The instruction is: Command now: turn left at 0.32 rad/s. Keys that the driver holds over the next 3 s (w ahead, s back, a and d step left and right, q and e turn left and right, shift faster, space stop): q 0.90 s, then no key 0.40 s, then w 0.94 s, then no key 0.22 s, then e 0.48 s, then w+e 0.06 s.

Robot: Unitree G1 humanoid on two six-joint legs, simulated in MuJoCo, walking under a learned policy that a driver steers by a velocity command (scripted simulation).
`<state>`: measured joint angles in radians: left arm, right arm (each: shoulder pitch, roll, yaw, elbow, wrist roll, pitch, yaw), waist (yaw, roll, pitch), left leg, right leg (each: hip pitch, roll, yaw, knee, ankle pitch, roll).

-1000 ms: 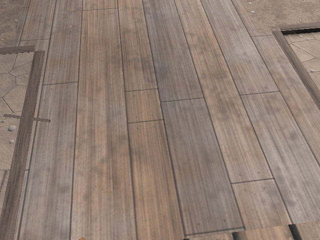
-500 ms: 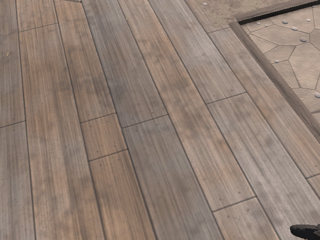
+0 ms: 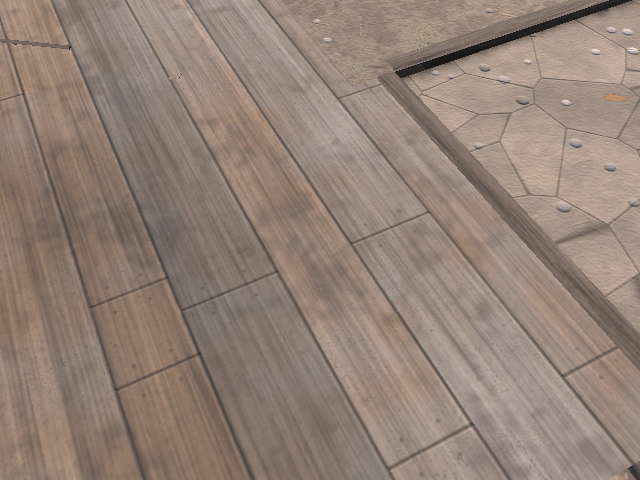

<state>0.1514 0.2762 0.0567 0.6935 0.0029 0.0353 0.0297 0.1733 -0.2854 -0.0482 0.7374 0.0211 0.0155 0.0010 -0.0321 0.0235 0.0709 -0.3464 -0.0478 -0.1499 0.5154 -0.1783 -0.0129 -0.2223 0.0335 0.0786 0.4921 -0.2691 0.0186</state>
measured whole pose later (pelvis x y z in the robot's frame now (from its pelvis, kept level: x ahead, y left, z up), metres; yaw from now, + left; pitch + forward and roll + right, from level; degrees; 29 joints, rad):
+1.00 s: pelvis +0.01 +0.00 +0.01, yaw +34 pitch +1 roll +0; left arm 0.16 0.26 0.06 0.69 0.01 0.00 0.03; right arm 0.20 -0.37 -0.10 0.65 0.02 0.07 -0.02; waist 0.01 0.05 0.06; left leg -0.49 -0.05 -0.11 1.10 -0.43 -0.09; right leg -0.22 -0.01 -0.01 0.44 -0.23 -0.01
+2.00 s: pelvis +0.19 +0.11 +0.01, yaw +37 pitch +1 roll +0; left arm 0.43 0.26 0.01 0.85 -0.01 -0.07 0.00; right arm 0.10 -0.28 -0.05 0.66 0.02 -0.07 0.03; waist 0.09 0.05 0.03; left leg -0.66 0.08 -0.01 0.66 0.06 -0.01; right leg 0.07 0.06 -0.03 0.17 -0.27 -0.06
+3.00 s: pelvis +0.47 +0.35 +0.00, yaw +23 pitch +2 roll +1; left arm 0.19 0.30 0.08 0.65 -0.01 0.04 0.04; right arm 0.14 -0.30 -0.05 0.82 0.01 0.00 -0.02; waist 0.02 -0.02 0.03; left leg -0.34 -0.04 -0.09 0.60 -0.32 -0.03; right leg -0.41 0.11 0.18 0.46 -0.08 -0.02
